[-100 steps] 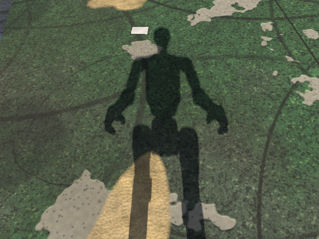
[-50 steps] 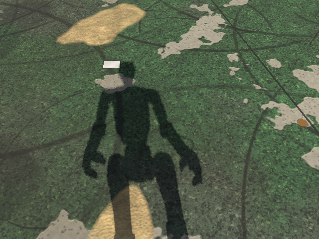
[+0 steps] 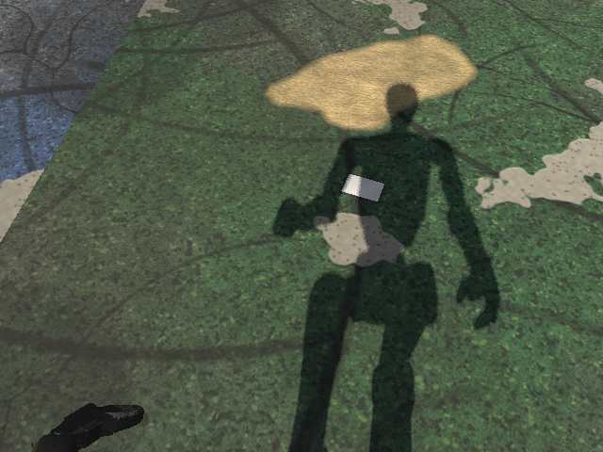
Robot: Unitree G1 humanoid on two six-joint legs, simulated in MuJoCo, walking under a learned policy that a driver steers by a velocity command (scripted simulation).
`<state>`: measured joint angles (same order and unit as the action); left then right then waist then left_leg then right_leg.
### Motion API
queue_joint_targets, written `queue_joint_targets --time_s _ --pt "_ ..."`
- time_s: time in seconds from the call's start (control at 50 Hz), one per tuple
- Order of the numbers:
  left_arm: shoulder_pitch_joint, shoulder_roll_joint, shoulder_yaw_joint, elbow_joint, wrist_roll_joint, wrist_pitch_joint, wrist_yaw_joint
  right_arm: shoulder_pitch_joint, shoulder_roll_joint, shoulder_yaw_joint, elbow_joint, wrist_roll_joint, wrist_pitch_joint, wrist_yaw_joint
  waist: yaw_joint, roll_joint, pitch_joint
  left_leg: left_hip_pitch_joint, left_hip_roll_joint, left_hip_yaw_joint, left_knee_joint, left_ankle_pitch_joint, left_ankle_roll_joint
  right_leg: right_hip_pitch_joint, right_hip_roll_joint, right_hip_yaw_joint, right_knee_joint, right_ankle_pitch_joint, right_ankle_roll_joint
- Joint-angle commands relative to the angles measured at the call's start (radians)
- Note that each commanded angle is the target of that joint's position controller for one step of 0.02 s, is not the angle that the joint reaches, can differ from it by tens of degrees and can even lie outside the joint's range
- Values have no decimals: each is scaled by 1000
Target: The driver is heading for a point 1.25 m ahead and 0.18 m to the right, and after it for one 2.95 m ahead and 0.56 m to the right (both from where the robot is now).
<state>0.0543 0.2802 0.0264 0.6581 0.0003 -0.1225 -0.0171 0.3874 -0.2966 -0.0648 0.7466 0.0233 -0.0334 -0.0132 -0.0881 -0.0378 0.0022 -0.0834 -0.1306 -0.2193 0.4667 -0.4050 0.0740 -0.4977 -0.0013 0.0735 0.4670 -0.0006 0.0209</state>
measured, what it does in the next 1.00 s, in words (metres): walks ahead: right foot, then left foot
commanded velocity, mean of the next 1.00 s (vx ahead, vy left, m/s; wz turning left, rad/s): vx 0.50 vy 0.00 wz -0.08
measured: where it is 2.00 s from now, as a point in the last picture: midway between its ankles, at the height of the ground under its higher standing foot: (322, 236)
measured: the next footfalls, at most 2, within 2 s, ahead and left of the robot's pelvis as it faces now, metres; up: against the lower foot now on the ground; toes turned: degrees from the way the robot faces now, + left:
right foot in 0.02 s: +0.18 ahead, -0.13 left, +0.00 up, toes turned +4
left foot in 0.52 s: +0.43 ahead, +0.14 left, +0.00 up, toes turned +5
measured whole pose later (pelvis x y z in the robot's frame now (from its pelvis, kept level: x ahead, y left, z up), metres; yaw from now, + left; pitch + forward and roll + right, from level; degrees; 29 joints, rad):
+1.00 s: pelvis +0.53 +0.04 +0.00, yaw -9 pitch +2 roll +2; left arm 0.10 0.25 0.04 0.67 -0.02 -0.04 -0.06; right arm 0.34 -0.28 -0.06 0.86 0.01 -0.06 -0.01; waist -0.08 -0.03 0.03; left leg 0.11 -0.02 0.24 0.24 -0.38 0.00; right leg -0.61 -0.06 -0.03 0.63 -0.04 -0.06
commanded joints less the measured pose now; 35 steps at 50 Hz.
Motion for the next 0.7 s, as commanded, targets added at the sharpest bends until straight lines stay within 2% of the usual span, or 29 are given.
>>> queue_joint_targets --time_s 0.02,0.04,0.06,0.08,0.1,0.12,0.14,0.16,0.2,0.24,0.28,0.32,0.36,0.42,0.46,0.48,0.5,0.52,0.54,0.56,0.58,0.6,0.62,0.64,0.68,0.7 --pt "191 182 69 -32 17 -29 9 -24 -69 -7 -60 -14 -9 4 151 126 -176 -89 188 -129 228 459 65 415 -105 60 -14 -39 -116" --pt "330 270 94 -9 33 -22 13 99 -11 13 -67 -7 -20 6 145 -95 -339 -395 52 1 567 195 -14 803 -322 408 -4 -105 -274" --pt "404 240 98 44 -1 -8 1 142 -41 15 -59 11 -29 5 152 -273 -358 -625 32 43 773 -170 -46 886 -425 730 -132 -378 -346" --pt "357 158 75 28 -16 -3 2 36 -133 -6 -64 19 -32 5 178 -129 -200 -712 87 10 843 -110 -43 772 -386 659 -172 -524 -298" --pt "296 128 63 19 -7 6 5 -70 -142 -9 -88 10 -31 4 175 -48 -91 -719 125 52 841 -28 -43 644 -340 512 -185 -469 -259" --pt "254 109 52 19 1 11 4 -130 -125 -6 -106 -6 -33 7 155 -9 -9 -706 154 76 783 26 -45 521 -293 410 -217 -353 -251" --pt "228 91 45 22 8 11 5 -139 -109 -8 -109 -16 -34 11 125 -22 17 -666 190 87 720 70 -45 449 -257 340 -240 -264 -239" --pt "217 84 41 25 11 10 4 -123 -88 -4 -104 -14 -34 15 105 -47 22 -618 206 104 680 91 -48 400 -227 288 -263 -202 -231" --pt "224 92 44 40 -1 5 1 -109 -51 5 -97 -14 -30 19 92 -65 11 -587 215 141 610 115 -60 364 -205 209 -291 -86 -244" --pt "238 126 53 56 -6 5 3 -167 -31 16 -116 -22 -34 20 102 -50 20 -597 226 160 490 180 -75 356 -208 154 -315 6 -258" --pt "252 145 57 70 -11 12 6 -231 -16 25 -129 -23 -42 25 122 -40 22 -566 225 175 346 293 -80 353 -190 94 -323 39 -244" --pt "279 158 58 88 -18 20 8 -299 -11 29 -140 -18 -49 32 147 -39 30 -512 205 195 219 394 -82 346 -174 49 -322 38 -226" --pt "323 169 60 111 -24 27 9 -357 -19 27 -156 -10 -53 40 168 -41 37 -479 187 204 151 445 -80 367 -190 46 -315 26 -218" --pt "354 179 62 137 -29 42 12 -411 -39 19 -182 -4 -58 52 165 -46 53 -477 177 196 81 397 -49 452 -234 63 -280 42 -198" --pt "350 195 67 145 -28 54 17 -383 -63 9 -180 -5 -62 56 131 -53 34 -408 160 210 43 337 -21 498 -248 60 -220 146 -177" --pt "334 200 67 144 -28 60 19 -309 -85 -4 -160 -10 -62 53 82 -48 -9 -291 136 235 10 332 1 494 -225 29 -127 291 -158" --pt "337 181 59 142 -23 62 22 -172 -128 -27 -119 -14 -60 44 19 -29 -101 -86 132 240 4 341 30 441 -177 -13 43 367 -131" --pt "338 125 33 111 2 58 23 13 -206 -49 -93 -29 -56 31 -50 87 -255 224 332 24 36 376 99 230 -117 -48 358 109 -92" --pt "467 9 -2 97 -7 39 19 50 -274 -61 -77 -32 -49 33 11 352 -372 495 544 -414 -69 187 249 -137 47 -49 683 -546 -36" --pt "409 122 25 116 -31 26 16 56 -173 -39 -76 -20 -47 33 -34 237 -323 440 527 -463 -137 39 232 -249 5 63 798 -577 -39" --pt "316 164 41 89 -50 21 13 -3 -138 -26 -75 -17 -49 30 -24 186 -176 315 496 -305 -156 73 187 -296 -37 52 805 -483 -48" --pt "272 153 40 83 -42 23 17 -70 -112 -16 -78 -23 -52 31 8 125 -111 189 451 -192 -182 156 160 -259 -79 32 763 -396 -44" --pt "252 142 44 81 -28 31 18 -120 -83 -9 -77 -28 -57 35 36 122 -56 91 415 -110 -217 226 146 -229 -103 28 715 -338 -36" --pt "273 126 46 87 -27 44 18 -149 -66 -5 -74 -37 -64 37 68 143 -39 21 390 -42 -253 276 134 -171 -124 35 692 -295 -31" --pt "299 84 41 98 -30 68 17 -165 -63 -11 -55 -37 -82 38 94 133 -21 -51 379 45 -303 367 139 -125 -128 34 673 -251 -19" --pt "288 76 42 92 -28 76 18 -167 -71 -15 -43 -37 -89 36 101 120 -4 -66 379 86 -319 413 139 -141 -128 40 657 -221 -13"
